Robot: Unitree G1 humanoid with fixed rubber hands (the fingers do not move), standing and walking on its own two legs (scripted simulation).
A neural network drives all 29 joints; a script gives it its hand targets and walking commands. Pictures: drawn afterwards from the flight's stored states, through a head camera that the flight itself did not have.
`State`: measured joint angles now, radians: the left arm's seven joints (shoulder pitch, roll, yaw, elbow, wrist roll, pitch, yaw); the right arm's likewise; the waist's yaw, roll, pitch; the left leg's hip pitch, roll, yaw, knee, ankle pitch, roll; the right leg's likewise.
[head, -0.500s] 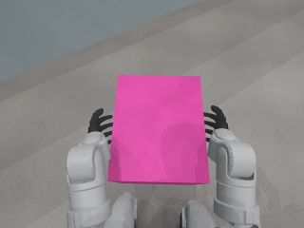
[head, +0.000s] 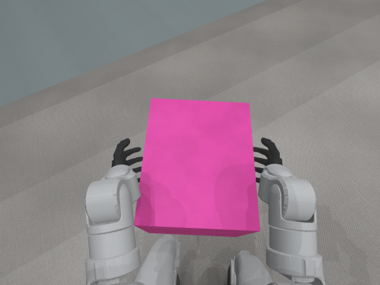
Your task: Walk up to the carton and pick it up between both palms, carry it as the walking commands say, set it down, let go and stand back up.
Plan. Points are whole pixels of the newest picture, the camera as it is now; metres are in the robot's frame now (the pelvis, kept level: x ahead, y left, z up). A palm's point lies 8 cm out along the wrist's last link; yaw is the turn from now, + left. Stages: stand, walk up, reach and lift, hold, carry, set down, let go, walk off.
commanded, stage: carry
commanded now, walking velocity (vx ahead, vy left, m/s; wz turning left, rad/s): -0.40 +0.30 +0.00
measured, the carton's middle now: (196, 171) +0.34 +0.00 -0.01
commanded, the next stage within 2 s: none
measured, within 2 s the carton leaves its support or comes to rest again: neither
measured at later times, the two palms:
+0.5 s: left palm out of the picture +0.01 +0.32 +0.06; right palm out of the picture +0.02 +0.03 +0.05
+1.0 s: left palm out of the picture -0.30 +0.50 +0.06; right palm out of the picture -0.29 +0.21 +0.05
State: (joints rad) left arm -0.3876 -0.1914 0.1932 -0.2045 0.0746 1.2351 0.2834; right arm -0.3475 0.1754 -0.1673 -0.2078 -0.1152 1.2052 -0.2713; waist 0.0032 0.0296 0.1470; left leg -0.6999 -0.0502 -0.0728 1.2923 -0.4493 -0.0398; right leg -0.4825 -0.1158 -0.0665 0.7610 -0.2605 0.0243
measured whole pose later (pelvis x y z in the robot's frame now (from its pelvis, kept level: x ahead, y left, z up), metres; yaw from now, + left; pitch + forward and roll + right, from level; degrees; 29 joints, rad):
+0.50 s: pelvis -0.29 +0.17 +0.00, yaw +0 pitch +0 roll +0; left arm -0.37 -0.19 0.19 -0.22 0.06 1.21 0.29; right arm -0.37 0.18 -0.17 -0.19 -0.15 1.20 -0.25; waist 0.03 0.00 0.16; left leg -0.76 -0.08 -0.03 1.16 -0.46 -0.01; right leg -0.47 -0.10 -0.08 0.79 -0.32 0.02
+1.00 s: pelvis -0.59 +0.34 -0.01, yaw -1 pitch -2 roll +0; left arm -0.38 -0.19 0.21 -0.18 0.08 1.20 0.27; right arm -0.38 0.19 -0.17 -0.16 -0.17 1.18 -0.24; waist 0.05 0.01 0.14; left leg -0.75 -0.05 0.06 0.86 -0.34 0.01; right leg -0.45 -0.06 -0.10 0.86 -0.36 -0.03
